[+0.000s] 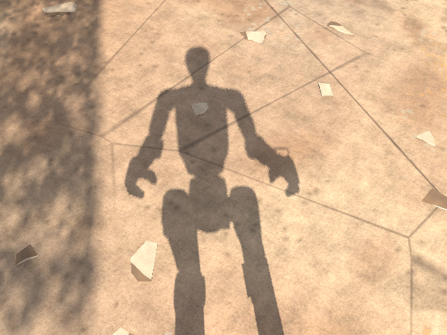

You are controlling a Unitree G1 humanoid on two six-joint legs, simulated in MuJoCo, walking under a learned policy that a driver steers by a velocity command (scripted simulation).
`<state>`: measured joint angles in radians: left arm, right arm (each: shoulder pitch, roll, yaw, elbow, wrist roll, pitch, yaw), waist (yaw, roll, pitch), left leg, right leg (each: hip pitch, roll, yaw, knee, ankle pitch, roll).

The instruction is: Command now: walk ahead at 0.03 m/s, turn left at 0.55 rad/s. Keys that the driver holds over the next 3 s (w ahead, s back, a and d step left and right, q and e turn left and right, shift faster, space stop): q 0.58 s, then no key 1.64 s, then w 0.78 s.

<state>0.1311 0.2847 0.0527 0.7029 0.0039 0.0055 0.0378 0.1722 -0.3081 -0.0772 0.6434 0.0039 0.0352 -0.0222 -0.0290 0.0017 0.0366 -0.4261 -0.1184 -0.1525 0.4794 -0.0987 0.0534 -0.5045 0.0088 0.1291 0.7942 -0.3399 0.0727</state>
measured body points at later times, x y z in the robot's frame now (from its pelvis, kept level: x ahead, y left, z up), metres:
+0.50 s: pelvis +0.01 -0.02 +0.00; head +0.04 -0.01 +0.45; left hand +0.06 +0.29 -0.10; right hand +0.26 -0.23 -0.08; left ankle -0.03 +0.09 -0.72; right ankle +0.05 -0.16 -0.73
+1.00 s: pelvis +0.01 -0.01 +0.00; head +0.03 -0.01 +0.45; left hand +0.01 +0.29 -0.10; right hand +0.27 -0.16 -0.10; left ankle -0.03 +0.09 -0.73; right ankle +0.07 -0.13 -0.73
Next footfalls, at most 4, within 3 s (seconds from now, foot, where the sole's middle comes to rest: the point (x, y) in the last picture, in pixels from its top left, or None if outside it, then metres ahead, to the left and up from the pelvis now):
0.10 right None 0.09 -0.15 -0.77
0.52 left None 0.00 0.10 -0.77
0.94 right None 0.11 -0.11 -0.77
2.54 left None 0.06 0.14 -0.77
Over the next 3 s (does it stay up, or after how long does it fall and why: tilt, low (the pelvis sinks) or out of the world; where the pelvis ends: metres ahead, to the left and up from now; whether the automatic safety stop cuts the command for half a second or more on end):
stays up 0.25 0.11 -0.01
